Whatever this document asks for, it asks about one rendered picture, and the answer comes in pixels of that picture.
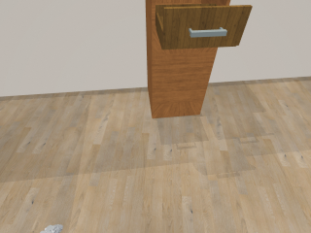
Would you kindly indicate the handle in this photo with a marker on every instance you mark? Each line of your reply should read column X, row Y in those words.
column 207, row 33

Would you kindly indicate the drawer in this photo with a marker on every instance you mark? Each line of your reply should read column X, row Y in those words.
column 172, row 24

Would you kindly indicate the cabinet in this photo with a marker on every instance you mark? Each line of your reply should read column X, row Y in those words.
column 177, row 79

